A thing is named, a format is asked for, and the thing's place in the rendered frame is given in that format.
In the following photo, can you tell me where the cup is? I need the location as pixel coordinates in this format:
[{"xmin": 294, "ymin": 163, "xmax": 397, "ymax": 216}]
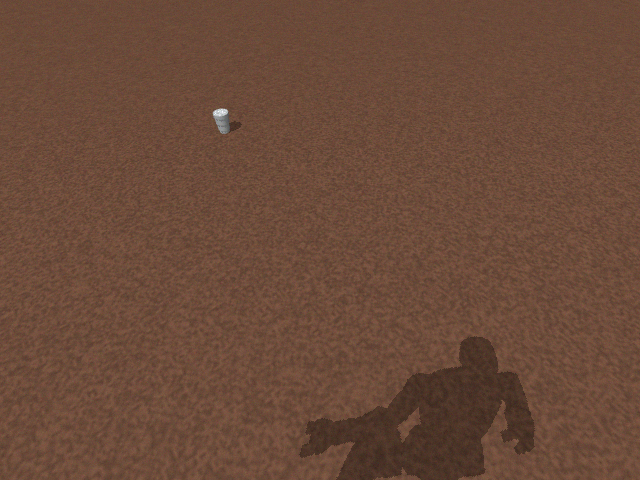
[{"xmin": 213, "ymin": 109, "xmax": 230, "ymax": 134}]

